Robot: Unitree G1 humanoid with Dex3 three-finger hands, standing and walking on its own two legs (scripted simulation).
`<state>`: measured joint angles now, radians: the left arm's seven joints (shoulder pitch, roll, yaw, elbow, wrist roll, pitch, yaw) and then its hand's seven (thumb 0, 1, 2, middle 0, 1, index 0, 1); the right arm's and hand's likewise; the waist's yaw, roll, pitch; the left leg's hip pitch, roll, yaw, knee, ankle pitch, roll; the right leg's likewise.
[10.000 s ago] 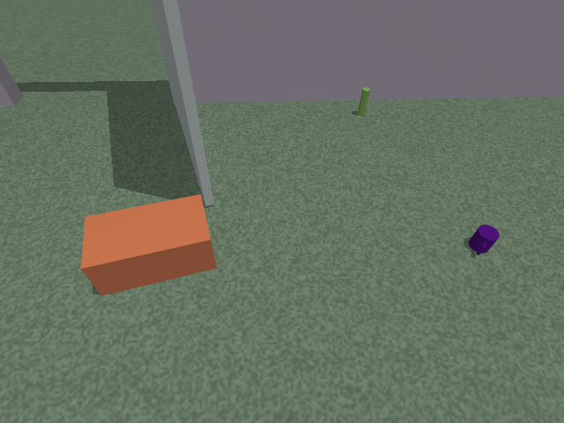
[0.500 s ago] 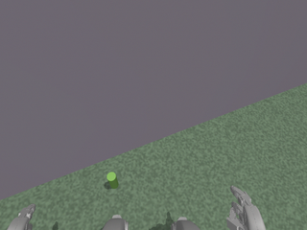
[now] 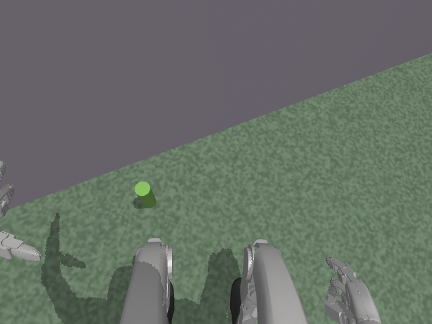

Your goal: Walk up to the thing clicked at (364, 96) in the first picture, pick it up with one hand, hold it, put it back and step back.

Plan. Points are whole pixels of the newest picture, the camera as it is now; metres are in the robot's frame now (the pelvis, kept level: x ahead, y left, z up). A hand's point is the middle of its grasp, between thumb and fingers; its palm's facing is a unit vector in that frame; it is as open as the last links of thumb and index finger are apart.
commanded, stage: go down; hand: left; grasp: from the side
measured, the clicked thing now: (146, 195) +0.45 +0.20 -0.46
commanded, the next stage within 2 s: approach in 1.56 s
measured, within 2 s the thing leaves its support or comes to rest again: neither
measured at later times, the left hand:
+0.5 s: hand (26, 195) +0.36 +0.37 -0.12, palm faces +0.12 -0.99 -0.12, open 17.4 cm
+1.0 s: hand (31, 187) +0.38 +0.38 -0.14, palm faces +0.11 -0.99 -0.08, open 17.5 cm
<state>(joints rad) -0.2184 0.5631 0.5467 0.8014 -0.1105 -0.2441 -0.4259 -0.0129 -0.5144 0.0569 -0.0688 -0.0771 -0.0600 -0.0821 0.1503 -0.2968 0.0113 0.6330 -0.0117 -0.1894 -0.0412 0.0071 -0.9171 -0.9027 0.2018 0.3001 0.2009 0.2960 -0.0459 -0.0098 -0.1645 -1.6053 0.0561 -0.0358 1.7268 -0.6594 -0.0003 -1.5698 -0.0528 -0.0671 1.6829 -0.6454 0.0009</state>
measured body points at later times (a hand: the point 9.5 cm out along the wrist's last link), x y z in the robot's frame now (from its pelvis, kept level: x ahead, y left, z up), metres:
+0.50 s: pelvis -0.03 +0.00 -0.09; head +0.18 +0.05 +0.31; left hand +0.35 +0.42 -0.11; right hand +0.11 -0.28 -0.19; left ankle +0.05 +0.12 -0.51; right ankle +0.06 -0.13 -0.51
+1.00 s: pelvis -0.04 +0.00 -0.14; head +0.18 +0.05 +0.25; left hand +0.37 +0.43 -0.14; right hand +0.09 -0.28 -0.25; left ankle +0.05 +0.12 -0.51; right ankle +0.06 -0.13 -0.51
